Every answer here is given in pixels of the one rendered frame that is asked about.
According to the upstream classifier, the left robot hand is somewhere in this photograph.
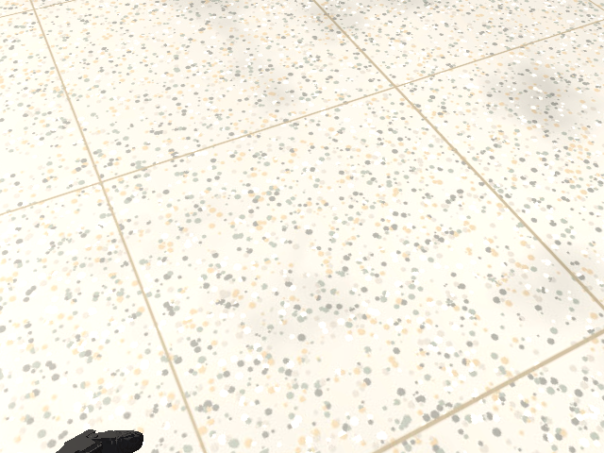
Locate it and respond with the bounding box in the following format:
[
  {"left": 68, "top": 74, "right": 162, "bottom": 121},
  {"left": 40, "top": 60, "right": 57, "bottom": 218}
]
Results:
[{"left": 56, "top": 429, "right": 143, "bottom": 453}]

